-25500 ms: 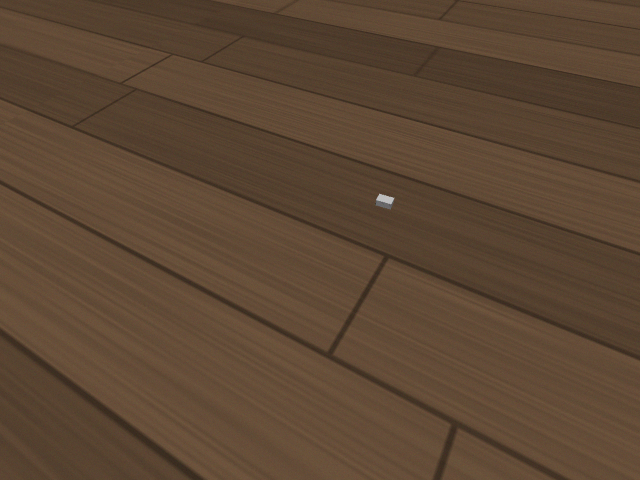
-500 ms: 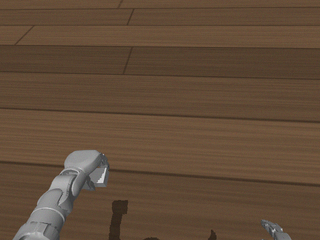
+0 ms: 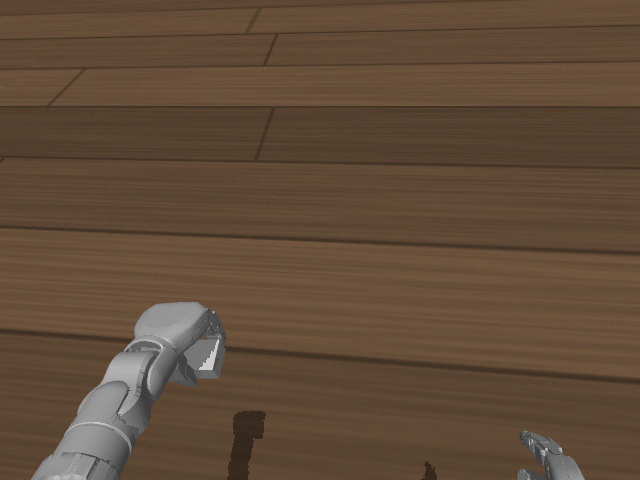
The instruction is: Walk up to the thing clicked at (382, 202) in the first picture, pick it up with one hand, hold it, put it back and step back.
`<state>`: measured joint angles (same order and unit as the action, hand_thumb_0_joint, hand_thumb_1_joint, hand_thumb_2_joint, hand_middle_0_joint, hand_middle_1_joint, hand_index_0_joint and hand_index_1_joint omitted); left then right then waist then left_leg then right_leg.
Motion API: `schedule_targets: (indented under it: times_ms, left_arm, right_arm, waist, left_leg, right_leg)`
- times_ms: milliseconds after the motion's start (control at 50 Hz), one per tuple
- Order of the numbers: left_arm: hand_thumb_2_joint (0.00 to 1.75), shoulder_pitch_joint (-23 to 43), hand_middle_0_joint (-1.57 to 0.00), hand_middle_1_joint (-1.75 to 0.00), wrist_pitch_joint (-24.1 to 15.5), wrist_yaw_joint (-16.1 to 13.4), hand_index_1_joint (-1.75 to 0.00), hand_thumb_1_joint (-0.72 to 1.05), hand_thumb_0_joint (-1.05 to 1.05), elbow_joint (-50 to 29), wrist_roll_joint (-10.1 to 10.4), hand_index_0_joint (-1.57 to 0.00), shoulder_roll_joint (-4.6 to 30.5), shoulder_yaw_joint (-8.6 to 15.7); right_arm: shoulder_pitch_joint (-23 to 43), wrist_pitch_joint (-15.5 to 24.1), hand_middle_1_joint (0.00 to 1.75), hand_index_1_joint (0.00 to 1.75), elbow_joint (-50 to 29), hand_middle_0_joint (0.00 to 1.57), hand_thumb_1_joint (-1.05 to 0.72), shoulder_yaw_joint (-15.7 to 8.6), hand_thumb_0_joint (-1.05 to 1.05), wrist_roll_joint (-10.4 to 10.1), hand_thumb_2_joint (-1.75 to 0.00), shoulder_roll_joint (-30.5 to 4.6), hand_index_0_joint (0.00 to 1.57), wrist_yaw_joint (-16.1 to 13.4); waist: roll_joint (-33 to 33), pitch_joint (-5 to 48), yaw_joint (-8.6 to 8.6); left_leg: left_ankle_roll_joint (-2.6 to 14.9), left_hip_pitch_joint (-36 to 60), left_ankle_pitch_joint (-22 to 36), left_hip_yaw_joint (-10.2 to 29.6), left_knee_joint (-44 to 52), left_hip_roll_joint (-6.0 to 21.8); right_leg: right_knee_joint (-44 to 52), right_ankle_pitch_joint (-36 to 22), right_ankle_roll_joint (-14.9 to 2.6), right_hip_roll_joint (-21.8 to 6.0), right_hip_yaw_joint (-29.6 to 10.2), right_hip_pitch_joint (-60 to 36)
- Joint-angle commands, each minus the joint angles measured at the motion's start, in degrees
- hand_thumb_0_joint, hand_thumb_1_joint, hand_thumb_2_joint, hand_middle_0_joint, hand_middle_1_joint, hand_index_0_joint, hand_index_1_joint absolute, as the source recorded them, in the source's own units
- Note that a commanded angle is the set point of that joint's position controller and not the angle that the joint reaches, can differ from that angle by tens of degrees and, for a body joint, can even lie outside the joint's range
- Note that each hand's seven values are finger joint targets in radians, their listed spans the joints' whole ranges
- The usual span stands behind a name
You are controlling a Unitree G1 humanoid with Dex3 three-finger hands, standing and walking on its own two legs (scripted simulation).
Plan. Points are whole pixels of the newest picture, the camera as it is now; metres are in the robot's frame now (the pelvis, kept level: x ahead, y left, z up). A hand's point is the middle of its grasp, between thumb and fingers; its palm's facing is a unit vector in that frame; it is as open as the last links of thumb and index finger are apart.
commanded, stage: hold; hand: left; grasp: from above
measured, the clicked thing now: (196, 358) +0.31 +0.22 -0.07
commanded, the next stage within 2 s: crouch in 1.06 s
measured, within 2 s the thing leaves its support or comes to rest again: neither
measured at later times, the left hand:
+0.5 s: hand (181, 363) +0.28 +0.22 -0.02, palm faces -0.46 -0.02 -0.89, open 7.3 cm
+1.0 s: hand (177, 360) +0.29 +0.22 -0.03, palm faces -0.47 -0.02 -0.88, open 7.4 cm
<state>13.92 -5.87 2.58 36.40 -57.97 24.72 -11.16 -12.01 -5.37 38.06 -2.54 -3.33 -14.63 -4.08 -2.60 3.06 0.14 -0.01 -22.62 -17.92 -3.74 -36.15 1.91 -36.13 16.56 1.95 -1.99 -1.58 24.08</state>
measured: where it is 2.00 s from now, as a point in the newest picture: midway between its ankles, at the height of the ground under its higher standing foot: outside the picture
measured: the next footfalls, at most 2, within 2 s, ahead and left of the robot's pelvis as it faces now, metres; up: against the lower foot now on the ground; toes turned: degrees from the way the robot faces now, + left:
none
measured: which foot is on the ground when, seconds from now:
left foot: down 0.00-1.00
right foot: down 0.00-1.00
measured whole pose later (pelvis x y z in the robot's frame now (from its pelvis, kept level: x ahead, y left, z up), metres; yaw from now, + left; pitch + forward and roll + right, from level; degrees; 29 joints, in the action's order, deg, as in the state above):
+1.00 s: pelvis +0.00 +0.00 +0.01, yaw +0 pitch +2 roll +0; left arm 12.1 -6.7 3.1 33.8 -57.4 25.2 -11.2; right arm -10.2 -7.5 37.5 -1.7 -3.9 -14.4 -5.0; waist -2.7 0.4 -0.7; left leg -0.1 -16.4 -14.8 -3.9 -29.3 1.5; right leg -29.9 13.7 1.9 -2.2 -1.6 18.1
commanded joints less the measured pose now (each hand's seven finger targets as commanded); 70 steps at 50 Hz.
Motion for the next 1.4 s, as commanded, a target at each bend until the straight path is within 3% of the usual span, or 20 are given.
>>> schedule_targets:
  times_ms: [0,220,300,340,360,420,440,540,680,740,800,940,980,1020,1080,1120,1160,1180,1280,1380]
  left_arm:
    - [0.34,17.21,-1.24,-0.13,0.16,-1.85,-0.13,0.85,0.00,-10.58,0.83,-1.24,11.67,5.95]
    - [0.33,17.09,-1.22,-0.13,0.28,-1.32,-0.14,0.84,0.00,-12.81,0.93,-1.22,11.45,5.73]
    - [0.31,16.62,-1.23,-0.12,0.18,-1.02,-0.13,0.84,0.00,-13.09,1.29,-1.23,12.73,6.88]
    - [0.32,17.15,-1.22,-0.13,0.25,-0.82,-0.14,0.83,0.00,-13.71,1.23,-1.22,11.88,5.90]
    - [0.33,16.91,-1.24,-0.13,0.26,-0.91,-0.14,0.85,0.00,-13.11,1.31,-1.23,13.16,7.19]
    - [0.33,15.27,-1.23,-0.14,0.38,-0.73,-0.15,0.84,0.00,-12.82,1.13,-1.23,11.85,6.31]
    - [0.33,14.57,-1.23,-0.13,0.32,-0.60,-0.14,0.84,0.00,-13.08,1.33,-1.23,12.59,7.16]
    - [0.36,17.03,-1.23,-0.15,-0.24,0.00,-0.16,0.84,0.00,-15.05,1.80,-1.23,12.03,5.86]
    - [0.36,14.79,-1.24,-0.15,-0.38,-0.74,-0.16,0.84,0.00,-12.96,1.27,-1.23,12.24,6.87]
    - [0.38,16.53,-1.26,-0.14,-0.44,-0.86,-0.15,0.86,0.00,-13.39,1.26,-1.25,12.24,6.06]
    - [0.39,15.77,-1.26,-0.14,-0.74,-1.54,-0.16,0.85,0.00,-12.47,1.17,-1.25,13.28,7.65]
    - [0.42,16.29,-1.25,-0.17,-0.73,-1.84,-0.18,0.84,0.00,-13.51,0.89,-1.24,11.72,5.88]
    - [0.40,14.91,-1.26,-0.16,-0.42,-2.09,-0.18,0.85,0.00,-12.62,0.87,-1.25,12.98,7.35]
    - [0.42,16.84,-1.27,-0.17,-0.29,-2.12,-0.18,0.86,0.00,-13.49,1.00,-1.26,12.23,6.19]
    - [0.41,14.78,-1.26,-0.14,-0.01,-1.78,-0.16,0.83,0.00,-11.40,1.04,-1.24,11.38,5.71]
    - [0.41,15.89,-1.25,-0.16,-0.13,-1.68,-0.18,0.84,0.00,-11.58,0.80,-1.23,13.16,6.94]
    - [0.26,14.79,-1.14,-0.17,-0.50,-1.30,-0.16,0.78,0.00,-11.87,1.37,-1.16,11.99,6.17]
    - [0.28,14.28,-1.19,-0.16,-0.68,-1.15,-0.16,0.79,0.00,-12.05,1.21,-1.19,11.38,5.69]
    - [0.30,12.83,-1.27,-0.15,-1.96,-3.16,-0.15,0.88,0.00,-7.91,0.04,-1.26,10.70,6.04]
    - [0.29,16.54,-1.26,-0.12,-4.30,-8.67,-0.13,0.86,0.00,-1.86,-3.22,-1.26,9.86,5.97]
  right_arm:
    - [3.75,2.28,0.30,0.30,-7.71,0.20,-0.90,-2.21,0.00,-0.14,-0.90,-7.52,0.20,-0.51]
    - [5.34,2.09,0.30,0.30,-8.41,0.20,-0.90,-1.60,0.00,-0.25,-0.90,-7.15,0.20,-0.78]
    - [6.30,2.01,0.30,0.30,-8.60,0.20,-0.90,-1.50,0.00,-0.40,-0.90,-7.08,0.20,-0.92]
    - [5.87,1.99,0.30,0.30,-8.50,0.20,-0.90,-1.37,0.00,-0.40,-0.90,-6.94,0.20,-0.98]
    - [6.36,1.85,0.30,0.30,-8.72,0.20,-0.90,-1.31,0.00,-0.53,-0.90,-6.98,0.20,-1.07]
    - [6.51,1.82,0.30,0.30,-9.01,0.20,-0.90,-1.19,0.00,-0.50,-0.90,-6.85,0.20,-1.00]
    - [6.81,1.80,0.30,0.30,-8.91,0.20,-0.90,-1.23,0.00,-0.51,-0.90,-7.02,0.20,-1.02]
    - [6.85,1.64,0.30,0.30,-8.97,0.20,-0.90,-1.11,0.00,-0.59,-0.90,-6.78,0.20,-1.22]
    - [6.61,1.33,0.30,0.30,-8.79,0.20,-0.90,-1.14,0.00,-0.67,-0.90,-6.76,0.20,-1.24]
    - [7.01,1.03,0.30,0.30,-8.71,0.20,-0.90,-1.05,0.00,-0.67,-0.90,-6.79,0.20,-1.24]
    - [6.72,0.74,0.30,0.30,-8.59,0.20,-0.90,-1.11,0.00,-0.61,-0.90,-6.69,0.20,-1.25]
    - [6.07,0.30,0.30,0.30,-8.32,0.20,-0.90,-1.52,0.00,-0.64,-0.90,-6.83,0.20,-1.18]
    - [6.31,0.10,0.30,0.30,-8.34,0.20,-0.90,-1.65,0.00,-0.76,-0.90,-6.85,0.20,-1.16]
    - [5.92,-0.03,0.30,0.30,-8.25,0.20,-0.90,-1.62,0.00,-0.76,-0.90,-6.87,0.20,-1.07]
    - [5.92,-0.39,0.30,0.30,-8.35,0.20,-0.90,-1.73,0.00,-0.89,-0.90,-6.91,0.20,-1.01]
    - [5.88,-0.60,0.30,0.30,-8.27,0.20,-0.90,-1.76,0.00,-0.88,-0.90,-6.94,0.20,-1.08]
    - [5.76,-0.70,0.30,0.30,-8.48,0.20,-0.89,-1.75,0.00,-0.75,-0.90,-6.97,0.20,-0.94]
    - [5.48,-0.75,0.30,0.30,-8.71,0.20,-0.90,-1.82,0.00,-0.80,-0.90,-7.05,0.20,-0.83]
    - [5.48,-1.47,0.30,0.30,-8.91,0.20,-0.90,-1.55,0.00,-0.67,-0.90,-6.68,0.20,-0.75]
    - [4.13,-2.24,0.30,0.30,-7.60,0.20,-0.90,-2.17,0.00,0.60,-0.90,-7.10,0.20,-0.15]
  waist:
    - [2.24,12.96,-0.09]
    - [2.59,12.04,-0.06]
    - [2.28,11.20,-0.60]
    - [2.75,12.17,-0.23]
    - [2.60,11.25,-0.86]
    - [2.15,10.02,-0.50]
    - [2.55,10.43,-0.98]
    - [2.43,11.58,-0.34]
    - [2.21,10.50,-0.93]
    - [2.05,10.34,-0.35]
    - [1.55,10.70,-0.93]
    - [1.80,12.31,-0.35]
    - [1.44,11.92,-1.28]
    - [1.68,12.51,-0.42]
    - [2.70,11.31,-0.70]
    - [2.69,11.69,-1.01]
    - [2.30,11.09,-0.73]
    - [1.76,11.37,-0.71]
    - [3.76,8.81,-0.15]
    - [3.86,10.45,1.50]
  left_leg:
    - [0.81,8.23,13.40,1.36,5.61,-2.30]
    - [1.09,9.69,10.78,0.92,7.39,-2.59]
    - [1.09,10.20,10.10,0.84,8.38,-2.60]
    - [1.15,10.87,11.38,0.93,8.38,-2.50]
    - [1.09,10.33,10.95,0.99,8.72,-2.52]
    - [0.99,10.45,9.25,0.98,9.64,-2.42]
    - [1.00,10.65,9.57,1.12,9.80,-2.34]
    - [1.08,12.24,11.36,1.01,9.66,-2.55]
    - [0.93,12.10,11.76,0.93,10.14,-2.71]
    - [0.88,12.54,12.18,1.16,10.45,-2.49]
    - [0.87,12.37,11.82,1.12,10.48,-2.62]
    - [0.77,13.65,15.50,1.13,9.97,-2.43]
    - [0.75,13.51,16.11,0.95,10.12,-2.64]
    - [0.71,14.12,16.68,1.07,10.17,-2.40]
    - [0.86,13.85,17.34,1.15,10.19,-2.42]
    - [0.96,13.75,17.64,0.98,10.00,-2.67]
    - [0.77,13.71,17.29,1.19,10.24,-2.41]
    - [0.66,13.97,17.99,1.07,10.29,-2.32]
    - [0.87,10.83,16.61,1.14,8.77,-2.71]
    - [0.72,5.51,15.31,1.36,2.19,-2.90]
  right_leg:
    - [5.73,-10.16,-2.28,3.60,1.71,-5.06]
    - [8.20,-7.94,-2.02,3.21,1.23,-6.12]
    - [9.02,-7.12,-2.07,3.15,1.18,-7.02]
    - [8.88,-8.42,-2.04,3.18,1.19,-7.27]
    - [9.24,-7.78,-2.05,3.19,1.31,-7.52]
    - [9.75,-6.10,-2.29,3.30,1.33,-7.29]
    - [9.80,-6.29,-2.29,3.28,1.37,-7.85]
    - [10.13,-8.13,-2.10,3.16,1.17,-8.08]
    - [10.47,-8.32,-2.30,3.13,1.39,-8.46]
    - [10.57,-8.78,-2.31,3.23,1.45,-8.54]
    - [10.58,-8.30,-2.37,3.15,1.40,-8.72]
    - [10.12,-11.83,-2.38,3.39,1.63,-9.38]
    - [10.24,-12.49,-2.42,3.21,1.68,-10.18]
    - [10.11,-13.04,-2.47,3.36,1.69,-9.95]
    - [10.29,-13.79,-2.40,3.24,1.86,-10.43]
    - [10.47,-14.36,-2.24,3.03,1.70,-10.63]
    - [10.37,-13.57,-2.43,3.27,1.94,-10.50]
    - [10.10,-14.12,-2.66,3.35,1.91,-10.32]
    - [9.43,-13.29,-2.40,2.94,1.94,-8.02]
    - [3.70,-12.64,-2.36,2.68,1.88,-1.05]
